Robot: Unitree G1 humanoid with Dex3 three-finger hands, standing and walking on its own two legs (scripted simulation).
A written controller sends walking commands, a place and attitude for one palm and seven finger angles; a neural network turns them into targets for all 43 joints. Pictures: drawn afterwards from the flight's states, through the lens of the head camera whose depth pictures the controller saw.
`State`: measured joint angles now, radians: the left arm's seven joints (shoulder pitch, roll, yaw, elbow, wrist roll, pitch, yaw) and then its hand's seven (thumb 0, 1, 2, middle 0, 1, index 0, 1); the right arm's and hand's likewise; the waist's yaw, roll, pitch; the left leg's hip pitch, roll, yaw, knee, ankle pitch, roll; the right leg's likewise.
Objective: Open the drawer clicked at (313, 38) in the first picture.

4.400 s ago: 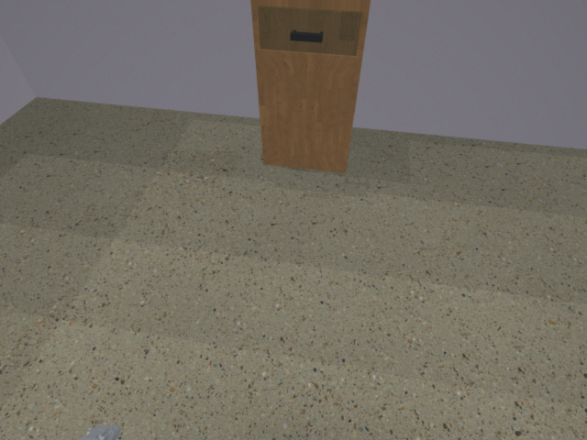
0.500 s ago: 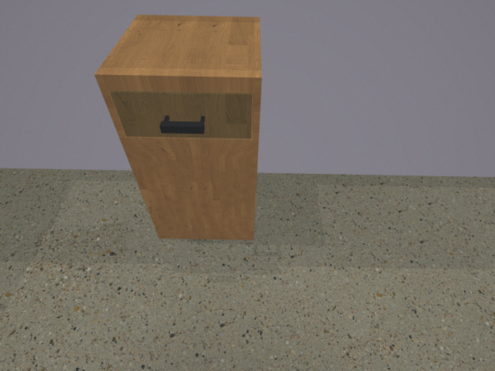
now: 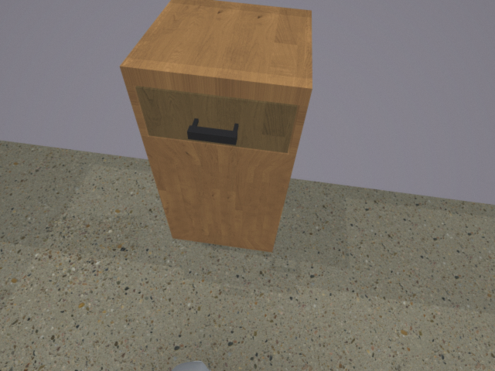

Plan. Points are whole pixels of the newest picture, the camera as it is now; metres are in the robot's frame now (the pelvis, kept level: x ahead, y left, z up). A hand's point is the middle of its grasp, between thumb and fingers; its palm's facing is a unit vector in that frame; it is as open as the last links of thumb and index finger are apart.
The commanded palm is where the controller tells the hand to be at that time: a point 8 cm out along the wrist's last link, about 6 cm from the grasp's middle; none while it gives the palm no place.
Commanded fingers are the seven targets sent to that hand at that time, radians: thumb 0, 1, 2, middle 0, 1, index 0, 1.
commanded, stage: take the last steps up to it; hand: left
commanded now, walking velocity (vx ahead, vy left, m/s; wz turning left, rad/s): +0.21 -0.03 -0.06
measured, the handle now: (214, 129) +0.67 +0.15 -0.05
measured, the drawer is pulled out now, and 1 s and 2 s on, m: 0.00 0.00 0.00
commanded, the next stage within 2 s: come to a stop and stand still in 0.22 s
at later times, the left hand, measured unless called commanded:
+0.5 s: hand (178, 320) +0.22 +0.15 -0.15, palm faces +0.00 -0.97 -0.24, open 7.2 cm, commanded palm none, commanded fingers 0.00 0.90 0.90 -0.20 -0.30 -0.20 -0.30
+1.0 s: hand (161, 343) +0.18 +0.18 -0.15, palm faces -0.03 -0.97 -0.25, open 7.4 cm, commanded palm none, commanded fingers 0.00 0.90 0.90 -0.20 -0.30 -0.20 -0.30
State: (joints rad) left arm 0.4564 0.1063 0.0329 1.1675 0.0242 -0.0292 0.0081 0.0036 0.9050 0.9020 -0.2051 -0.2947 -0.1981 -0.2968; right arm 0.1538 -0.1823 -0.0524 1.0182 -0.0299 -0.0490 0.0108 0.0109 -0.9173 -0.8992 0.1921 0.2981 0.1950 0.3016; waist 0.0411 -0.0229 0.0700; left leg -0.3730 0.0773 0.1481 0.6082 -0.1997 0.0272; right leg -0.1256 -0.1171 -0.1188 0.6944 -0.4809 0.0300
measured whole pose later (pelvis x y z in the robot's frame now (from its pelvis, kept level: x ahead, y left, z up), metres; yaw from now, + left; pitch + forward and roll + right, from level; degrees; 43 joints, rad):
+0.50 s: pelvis +0.14 -0.02 +0.01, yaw -1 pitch -1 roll +0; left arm 0.16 0.14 0.03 1.02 0.02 -0.02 0.04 -0.01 0.93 0.90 -0.20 -0.29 -0.20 -0.30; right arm 0.27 -0.16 -0.03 1.11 -0.01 0.02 -0.03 0.01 -0.92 -0.90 0.19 0.30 0.20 0.30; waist -0.02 0.04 0.06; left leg -0.31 0.05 0.06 0.78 -0.47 -0.02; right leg -0.25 -0.03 -0.14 0.52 -0.25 -0.05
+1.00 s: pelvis +0.12 -0.02 +0.02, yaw -3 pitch +0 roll +1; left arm 0.19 0.20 0.04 1.02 0.02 0.06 0.02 0.00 0.91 0.90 -0.20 -0.29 -0.19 -0.30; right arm 0.16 -0.17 -0.04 1.01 -0.02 0.02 -0.03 0.01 -0.91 -0.90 0.20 0.30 0.20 0.30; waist -0.01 0.01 0.07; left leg -0.29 0.05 0.11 0.46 -0.17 0.00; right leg -0.23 -0.04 -0.03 0.64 -0.40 0.03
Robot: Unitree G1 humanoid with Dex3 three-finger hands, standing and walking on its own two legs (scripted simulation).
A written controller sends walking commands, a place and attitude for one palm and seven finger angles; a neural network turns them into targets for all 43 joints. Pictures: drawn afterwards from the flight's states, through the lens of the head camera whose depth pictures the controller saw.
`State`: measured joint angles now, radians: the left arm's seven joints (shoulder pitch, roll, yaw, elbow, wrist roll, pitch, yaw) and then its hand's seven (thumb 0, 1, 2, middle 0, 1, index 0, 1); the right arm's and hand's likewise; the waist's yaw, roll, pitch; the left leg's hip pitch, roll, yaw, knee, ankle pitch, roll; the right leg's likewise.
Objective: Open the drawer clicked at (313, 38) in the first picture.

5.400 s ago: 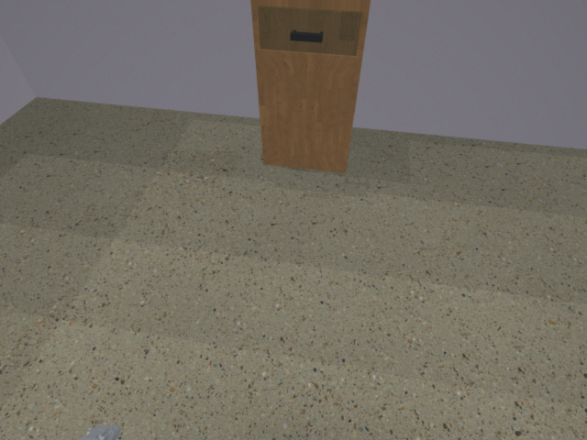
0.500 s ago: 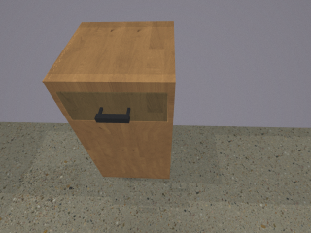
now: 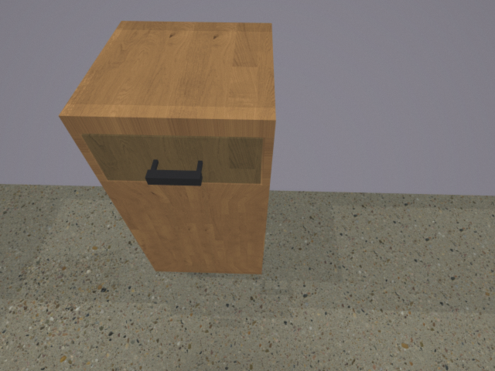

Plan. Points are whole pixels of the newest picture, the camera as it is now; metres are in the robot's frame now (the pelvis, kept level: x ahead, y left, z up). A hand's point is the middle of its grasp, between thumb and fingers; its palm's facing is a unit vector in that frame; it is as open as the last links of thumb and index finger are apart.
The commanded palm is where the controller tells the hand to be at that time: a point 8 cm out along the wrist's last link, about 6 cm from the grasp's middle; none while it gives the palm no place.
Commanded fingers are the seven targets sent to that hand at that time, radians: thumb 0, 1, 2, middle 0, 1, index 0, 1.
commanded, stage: come to a stop and stand still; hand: left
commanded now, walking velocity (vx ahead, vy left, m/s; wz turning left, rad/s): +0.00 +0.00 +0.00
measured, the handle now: (176, 170) +0.54 +0.20 -0.07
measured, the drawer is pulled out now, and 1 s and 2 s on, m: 0.00 0.00 0.00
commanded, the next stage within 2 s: look again from close up in 0.48 s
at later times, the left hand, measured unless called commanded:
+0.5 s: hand out of the picture -0.02 +0.11 -0.17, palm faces +0.04 -0.99 -0.16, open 7.4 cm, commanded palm none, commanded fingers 0.00 0.90 0.90 -0.20 -0.30 -0.20 -0.30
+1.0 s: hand out of the picture +0.00 +0.20 -0.18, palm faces +0.03 -0.98 -0.19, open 7.4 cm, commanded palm none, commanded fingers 0.00 0.90 0.90 -0.20 -0.30 -0.20 -0.30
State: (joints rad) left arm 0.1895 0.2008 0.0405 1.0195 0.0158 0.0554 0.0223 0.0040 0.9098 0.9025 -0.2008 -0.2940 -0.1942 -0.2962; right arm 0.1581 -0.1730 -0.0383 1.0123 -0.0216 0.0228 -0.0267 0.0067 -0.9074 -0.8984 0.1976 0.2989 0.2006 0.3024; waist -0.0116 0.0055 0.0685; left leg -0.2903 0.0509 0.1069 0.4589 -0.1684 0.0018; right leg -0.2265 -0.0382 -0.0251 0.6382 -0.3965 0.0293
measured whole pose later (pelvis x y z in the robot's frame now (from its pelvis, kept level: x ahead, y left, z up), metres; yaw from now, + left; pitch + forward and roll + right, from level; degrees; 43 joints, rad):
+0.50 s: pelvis -0.01 -0.04 +0.00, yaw +1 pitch -2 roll +0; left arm 0.30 0.11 0.01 1.13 0.00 0.02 0.03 0.01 0.91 0.90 -0.20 -0.29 -0.20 -0.30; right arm 0.34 -0.15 -0.01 1.18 -0.02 0.03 -0.03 0.01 -0.91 -0.90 0.19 0.30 0.20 0.30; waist -0.02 0.02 0.05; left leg -0.23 0.09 0.01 0.43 -0.17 -0.07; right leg -0.11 0.04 -0.07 0.44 -0.30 -0.05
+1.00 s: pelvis -0.01 +0.02 +0.00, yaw +0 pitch -2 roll -1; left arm 0.33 0.18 0.00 1.02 0.02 0.01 0.04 0.00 0.91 0.90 -0.20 -0.29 -0.20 -0.30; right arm 0.25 -0.17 0.01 1.00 -0.02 0.00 -0.02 0.01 -0.93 -0.90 0.20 0.30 0.20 0.30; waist 0.01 -0.02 -0.01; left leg -0.26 -0.02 0.05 0.56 -0.26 0.05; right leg -0.14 -0.03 -0.03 0.50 -0.32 0.03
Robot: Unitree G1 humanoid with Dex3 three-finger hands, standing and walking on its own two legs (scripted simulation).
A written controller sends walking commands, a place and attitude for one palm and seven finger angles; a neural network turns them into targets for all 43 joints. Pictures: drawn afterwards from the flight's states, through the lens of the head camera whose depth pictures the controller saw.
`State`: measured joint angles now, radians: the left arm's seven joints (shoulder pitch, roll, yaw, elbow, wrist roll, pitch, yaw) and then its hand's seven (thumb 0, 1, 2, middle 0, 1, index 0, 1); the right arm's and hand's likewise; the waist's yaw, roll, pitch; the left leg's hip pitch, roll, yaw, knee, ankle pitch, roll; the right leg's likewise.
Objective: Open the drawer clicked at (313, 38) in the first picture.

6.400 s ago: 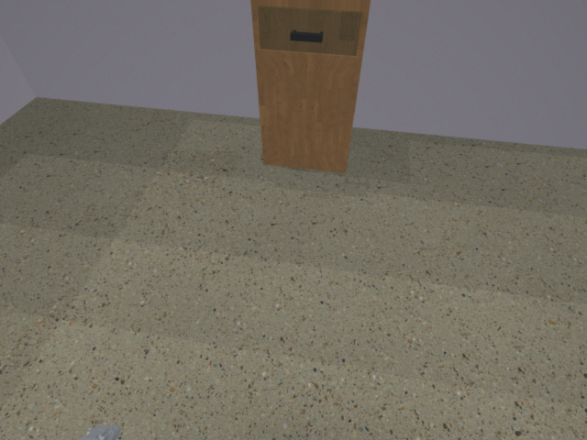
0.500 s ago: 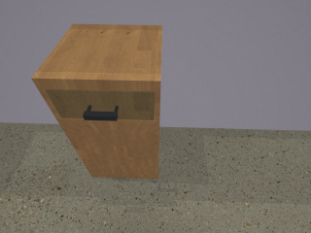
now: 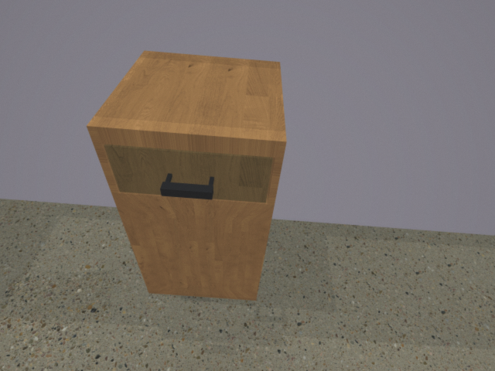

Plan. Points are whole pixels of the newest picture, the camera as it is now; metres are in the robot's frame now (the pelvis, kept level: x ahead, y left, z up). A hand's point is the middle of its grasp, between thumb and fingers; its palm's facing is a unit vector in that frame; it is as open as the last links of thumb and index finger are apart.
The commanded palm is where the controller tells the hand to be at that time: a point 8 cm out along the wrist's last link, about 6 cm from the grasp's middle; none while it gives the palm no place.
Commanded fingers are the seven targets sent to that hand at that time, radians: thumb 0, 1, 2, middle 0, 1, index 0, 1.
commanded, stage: look again from close up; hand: left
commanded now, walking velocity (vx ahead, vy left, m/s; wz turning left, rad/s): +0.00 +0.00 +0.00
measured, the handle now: (189, 184) +0.55 +0.18 -0.06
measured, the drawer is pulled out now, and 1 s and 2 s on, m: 0.00 0.00 0.00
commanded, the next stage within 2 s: shuffle to correct the standing spot in 0.04 s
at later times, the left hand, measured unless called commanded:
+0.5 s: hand out of the picture -0.07 +0.15 -0.17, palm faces +0.04 -0.99 -0.15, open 7.4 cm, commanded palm none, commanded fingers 0.00 0.90 0.90 -0.20 -0.30 -0.20 -0.30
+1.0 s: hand out of the picture +0.01 +0.14 -0.17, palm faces +0.03 -0.98 -0.19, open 7.3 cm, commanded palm none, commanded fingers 0.00 0.90 0.90 -0.20 -0.30 -0.20 -0.30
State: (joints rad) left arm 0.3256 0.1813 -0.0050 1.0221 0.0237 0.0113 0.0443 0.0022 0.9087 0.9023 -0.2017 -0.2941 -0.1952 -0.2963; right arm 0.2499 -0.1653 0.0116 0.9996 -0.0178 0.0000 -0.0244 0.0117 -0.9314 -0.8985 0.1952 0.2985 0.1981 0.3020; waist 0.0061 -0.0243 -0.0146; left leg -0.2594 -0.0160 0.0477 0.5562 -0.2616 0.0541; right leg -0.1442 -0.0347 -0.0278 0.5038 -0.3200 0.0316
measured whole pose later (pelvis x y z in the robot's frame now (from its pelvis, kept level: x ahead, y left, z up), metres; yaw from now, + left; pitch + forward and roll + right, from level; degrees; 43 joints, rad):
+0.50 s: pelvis -0.01 -0.02 +0.00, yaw +0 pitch -1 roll -1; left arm 0.45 0.14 0.00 1.07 0.03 0.01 0.01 0.00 0.91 0.90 -0.20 -0.29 -0.19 -0.30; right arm 0.36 -0.16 -0.01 1.08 -0.02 0.02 -0.02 0.01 -0.91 -0.90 0.20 0.30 0.20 0.30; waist 0.00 -0.01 -0.02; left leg -0.30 0.00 0.04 0.55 -0.27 0.05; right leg -0.19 -0.01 -0.03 0.51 -0.31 0.00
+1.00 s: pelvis +0.01 -0.03 +0.00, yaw -1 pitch -1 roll +0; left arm 0.31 0.14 0.01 1.05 0.02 0.01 0.05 0.02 0.92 0.90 -0.20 -0.29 -0.20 -0.30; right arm 0.25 -0.15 -0.01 1.07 -0.01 0.00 -0.05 0.02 -0.94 -0.90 0.20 0.30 0.20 0.30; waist 0.00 -0.02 0.04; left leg -0.25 0.01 0.08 0.50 -0.24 0.03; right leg -0.15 -0.01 -0.02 0.50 -0.33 0.00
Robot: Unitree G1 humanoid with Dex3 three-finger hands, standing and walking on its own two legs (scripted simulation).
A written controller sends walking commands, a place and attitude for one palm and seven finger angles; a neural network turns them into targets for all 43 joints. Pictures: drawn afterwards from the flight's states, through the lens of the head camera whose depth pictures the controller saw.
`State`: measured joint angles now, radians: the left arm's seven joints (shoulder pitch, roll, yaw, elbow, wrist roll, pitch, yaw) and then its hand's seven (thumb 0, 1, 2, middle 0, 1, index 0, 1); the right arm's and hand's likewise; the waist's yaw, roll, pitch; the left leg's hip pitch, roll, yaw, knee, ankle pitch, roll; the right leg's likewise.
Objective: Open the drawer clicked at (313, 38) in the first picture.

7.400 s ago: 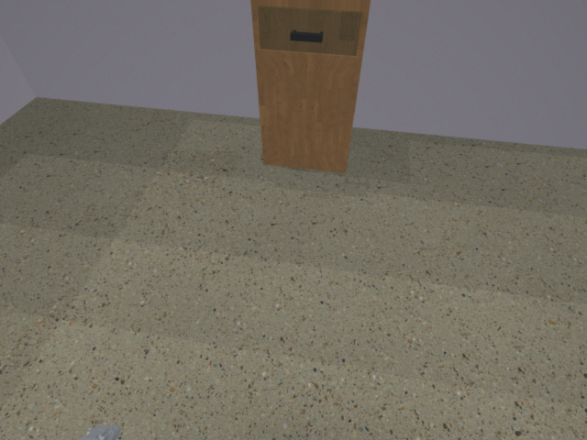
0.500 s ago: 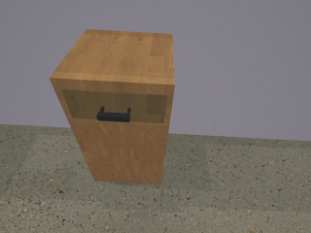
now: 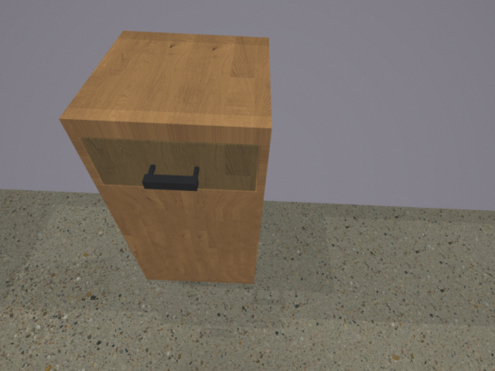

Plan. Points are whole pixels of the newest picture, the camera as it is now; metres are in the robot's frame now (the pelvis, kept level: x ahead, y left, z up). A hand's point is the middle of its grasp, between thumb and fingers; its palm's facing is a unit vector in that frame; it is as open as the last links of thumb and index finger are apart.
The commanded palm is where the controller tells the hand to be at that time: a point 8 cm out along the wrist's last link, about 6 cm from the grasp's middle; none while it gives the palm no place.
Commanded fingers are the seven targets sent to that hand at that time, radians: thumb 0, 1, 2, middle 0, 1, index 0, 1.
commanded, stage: come to a stop and stand still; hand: left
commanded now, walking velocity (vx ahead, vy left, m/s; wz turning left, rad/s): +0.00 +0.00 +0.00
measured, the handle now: (172, 175) +0.54 +0.21 -0.06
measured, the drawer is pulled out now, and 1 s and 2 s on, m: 0.00 0.00 0.00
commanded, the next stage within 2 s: look again from close up in 1.00 s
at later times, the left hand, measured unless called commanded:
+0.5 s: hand out of the picture +0.01 +0.18 -0.17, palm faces +0.01 -0.98 -0.20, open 7.4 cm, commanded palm none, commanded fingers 0.00 0.90 0.90 -0.20 -0.30 -0.20 -0.30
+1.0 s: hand out of the picture -0.08 +0.18 -0.17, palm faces +0.05 -0.99 -0.16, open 7.4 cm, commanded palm none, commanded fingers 0.00 0.90 0.90 -0.20 -0.30 -0.20 -0.30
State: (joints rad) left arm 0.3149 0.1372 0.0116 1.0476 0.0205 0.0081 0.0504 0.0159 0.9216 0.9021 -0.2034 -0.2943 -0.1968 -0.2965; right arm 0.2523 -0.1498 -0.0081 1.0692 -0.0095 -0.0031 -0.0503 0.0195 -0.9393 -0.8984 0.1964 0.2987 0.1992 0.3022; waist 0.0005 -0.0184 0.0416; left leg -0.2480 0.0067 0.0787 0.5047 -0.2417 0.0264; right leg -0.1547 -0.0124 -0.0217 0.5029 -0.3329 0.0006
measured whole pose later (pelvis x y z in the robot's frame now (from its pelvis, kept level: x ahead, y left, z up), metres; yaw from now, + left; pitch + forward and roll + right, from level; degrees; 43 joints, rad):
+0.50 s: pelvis -0.04 +0.00 +0.00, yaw +1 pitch -2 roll -1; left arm 0.29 0.18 -0.02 0.94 0.02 0.02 0.03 0.00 0.91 0.90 -0.20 -0.29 -0.20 -0.30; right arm 0.29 -0.19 0.01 1.00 -0.03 0.03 -0.01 0.01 -0.91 -0.90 0.19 0.30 0.20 0.30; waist -0.02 0.00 0.01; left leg -0.30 0.02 0.05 0.53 -0.20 0.02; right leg -0.19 0.00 -0.05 0.52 -0.29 -0.01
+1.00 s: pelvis -0.03 +0.03 +0.00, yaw +1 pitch -1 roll -1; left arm 0.39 0.12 -0.01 1.10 0.02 0.00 0.05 0.00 0.91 0.90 -0.20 -0.29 -0.20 -0.30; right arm 0.28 -0.15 0.00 1.10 -0.01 0.01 -0.02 0.01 -0.92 -0.90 0.20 0.30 0.20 0.30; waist 0.00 0.00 0.02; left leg -0.27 -0.02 0.07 0.45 -0.16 0.06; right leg -0.17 -0.04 -0.03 0.44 -0.25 0.04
